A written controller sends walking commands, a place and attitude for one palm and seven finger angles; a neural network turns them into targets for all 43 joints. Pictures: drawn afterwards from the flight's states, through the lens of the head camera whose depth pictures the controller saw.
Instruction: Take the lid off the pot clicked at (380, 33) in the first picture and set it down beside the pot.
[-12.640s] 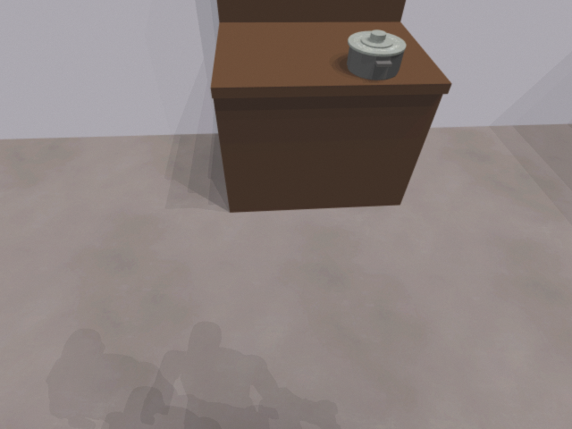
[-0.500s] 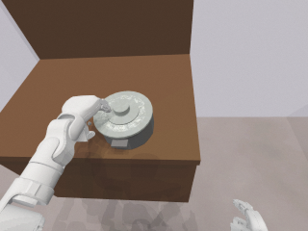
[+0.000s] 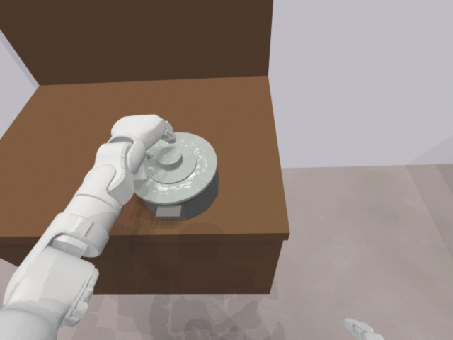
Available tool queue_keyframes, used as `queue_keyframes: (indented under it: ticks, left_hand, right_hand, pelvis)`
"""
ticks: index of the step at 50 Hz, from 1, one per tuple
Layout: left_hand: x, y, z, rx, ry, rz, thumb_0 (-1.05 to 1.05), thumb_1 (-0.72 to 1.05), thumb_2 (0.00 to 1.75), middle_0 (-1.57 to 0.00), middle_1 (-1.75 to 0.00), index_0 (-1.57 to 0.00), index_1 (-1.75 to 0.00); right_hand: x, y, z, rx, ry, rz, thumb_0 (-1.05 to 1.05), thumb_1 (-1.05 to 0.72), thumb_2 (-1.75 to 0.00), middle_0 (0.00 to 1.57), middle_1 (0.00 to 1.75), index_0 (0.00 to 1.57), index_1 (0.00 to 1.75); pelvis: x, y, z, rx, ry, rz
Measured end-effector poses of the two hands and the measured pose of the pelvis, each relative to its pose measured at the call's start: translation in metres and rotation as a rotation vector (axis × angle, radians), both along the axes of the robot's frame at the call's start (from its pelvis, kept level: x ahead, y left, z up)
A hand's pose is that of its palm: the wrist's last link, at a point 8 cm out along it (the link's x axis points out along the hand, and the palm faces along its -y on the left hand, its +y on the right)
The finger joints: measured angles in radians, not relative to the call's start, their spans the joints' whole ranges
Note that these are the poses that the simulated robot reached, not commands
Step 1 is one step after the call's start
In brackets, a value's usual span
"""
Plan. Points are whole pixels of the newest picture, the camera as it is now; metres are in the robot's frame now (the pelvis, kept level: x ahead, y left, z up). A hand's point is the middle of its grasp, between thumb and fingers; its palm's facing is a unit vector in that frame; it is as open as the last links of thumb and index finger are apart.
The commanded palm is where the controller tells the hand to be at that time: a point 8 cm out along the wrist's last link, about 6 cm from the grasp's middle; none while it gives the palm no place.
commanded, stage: move the open hand above the knob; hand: left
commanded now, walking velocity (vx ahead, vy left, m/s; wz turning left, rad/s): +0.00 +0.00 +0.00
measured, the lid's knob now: (170, 157) +0.49 +0.14 +0.01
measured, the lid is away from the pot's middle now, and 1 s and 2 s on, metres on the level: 0.00 0.00 0.00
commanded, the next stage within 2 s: lower the open fingers around the knob in 0.92 s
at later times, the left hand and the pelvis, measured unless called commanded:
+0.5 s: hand (165, 144) +0.46 +0.12 +0.09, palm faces -0.31 -0.03 -0.95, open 9.9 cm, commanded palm +0.44 +0.13 +0.15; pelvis +0.00 -0.01 +0.00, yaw -1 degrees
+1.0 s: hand (165, 145) +0.45 +0.12 +0.09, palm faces -0.32 -0.01 -0.95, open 9.9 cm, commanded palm +0.45 +0.12 +0.15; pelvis -0.01 -0.01 +0.00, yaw -1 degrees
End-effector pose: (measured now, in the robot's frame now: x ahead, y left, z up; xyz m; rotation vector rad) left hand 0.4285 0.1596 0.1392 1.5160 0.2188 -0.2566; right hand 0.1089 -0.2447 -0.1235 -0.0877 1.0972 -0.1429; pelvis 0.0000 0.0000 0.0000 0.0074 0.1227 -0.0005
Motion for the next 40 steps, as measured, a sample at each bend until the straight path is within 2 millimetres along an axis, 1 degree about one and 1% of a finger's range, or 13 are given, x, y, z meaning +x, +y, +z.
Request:
queue_keyframes:
  ticks: [5, 12, 15, 22, 30, 40]
  left_hand:
    - [0.01, -0.012, 0.006, 0.006, -0.016, -0.005, 0.0, -0.22, 1.31, -0.84, -0.08, -0.84, -0.08]
    - [0.02, -0.026, 0.007, 0.013, 0.003, 0.001, 0.0, -0.22, 1.31, -0.84, -0.08, -0.84, -0.08]
    - [0.025, -0.028, 0.008, 0.006, 0.009, 0.012, 0.0, -0.22, 1.31, -0.84, -0.08, -0.84, -0.08]
    - [0.025, -0.034, 0.007, 0.006, 0.016, 0.005, 0.0, -0.22, 1.31, -0.84, -0.08, -0.84, -0.08]
    - [0.022, -0.034, 0.007, 0.016, 0.012, 0.015, 0.0, -0.22, 1.31, -0.84, -0.08, -0.84, -0.08]
    - [0.019, -0.032, 0.009, 0.023, 0.023, 0.013, 0.0, -0.22, 1.31, -0.84, -0.08, -0.84, -0.08]
  right_hand:
    - [-0.011, -0.002, -0.004, 0.003, 0.024, -0.019, 0.01, -0.91, -0.89, 0.19, 0.3, 0.2, 0.3]
    - [-0.025, -0.007, -0.007, -0.006, 0.053, -0.046, 0.01, -0.91, -0.89, 0.19, 0.3, 0.2, 0.3]
    - [-0.03, -0.011, -0.007, -0.015, 0.058, -0.059, 0.0, -0.91, -0.89, 0.19, 0.3, 0.2, 0.3]
    - [-0.038, -0.02, -0.005, -0.029, 0.067, -0.078, 0.0, -0.91, -0.89, 0.19, 0.3, 0.2, 0.3]
    - [-0.037, -0.024, -0.004, -0.039, 0.058, -0.079, 0.0, -0.91, -0.89, 0.19, 0.3, 0.2, 0.3]
    - [-0.028, -0.022, -0.001, -0.045, 0.024, -0.07, 0.0, -0.91, -0.89, 0.19, 0.3, 0.2, 0.3]
  pelvis:
    - [0.001, -0.001, 0.0, 0.001, 0.01, -0.003]
    - [-0.001, -0.004, -0.001, 0.003, 0.018, -0.01]
    - [-0.001, -0.006, -0.001, 0.004, 0.022, -0.015]
    - [-0.003, -0.009, 0.0, 0.005, 0.023, -0.022]
    - [-0.005, -0.012, 0.0, 0.005, 0.019, -0.021]
    - [-0.007, -0.012, 0.001, 0.005, 0.015, -0.018]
